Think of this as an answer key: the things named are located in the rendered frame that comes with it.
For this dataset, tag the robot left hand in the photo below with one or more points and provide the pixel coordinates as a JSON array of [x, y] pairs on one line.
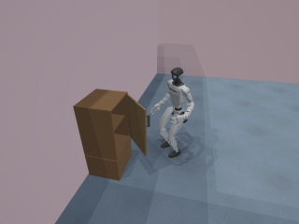
[[178, 118]]

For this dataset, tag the left robot thigh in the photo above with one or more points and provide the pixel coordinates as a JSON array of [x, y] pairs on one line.
[[174, 129]]

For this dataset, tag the right robot forearm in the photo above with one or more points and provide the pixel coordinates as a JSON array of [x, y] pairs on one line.
[[167, 96]]

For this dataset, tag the cupboard door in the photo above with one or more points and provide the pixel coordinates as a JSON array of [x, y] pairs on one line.
[[137, 123]]

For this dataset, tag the left robot upper arm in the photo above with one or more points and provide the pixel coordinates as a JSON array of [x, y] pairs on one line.
[[187, 92]]

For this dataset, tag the left robot forearm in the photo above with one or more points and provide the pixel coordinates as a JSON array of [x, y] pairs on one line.
[[188, 111]]

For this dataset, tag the handle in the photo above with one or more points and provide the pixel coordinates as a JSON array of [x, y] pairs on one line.
[[148, 120]]

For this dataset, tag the humanoid robot head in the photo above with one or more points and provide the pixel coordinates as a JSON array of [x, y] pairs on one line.
[[177, 72]]

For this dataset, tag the robot right hand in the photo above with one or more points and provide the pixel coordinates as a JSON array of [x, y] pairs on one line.
[[155, 108]]

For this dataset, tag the right robot upper arm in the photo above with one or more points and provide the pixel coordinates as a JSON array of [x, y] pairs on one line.
[[168, 83]]

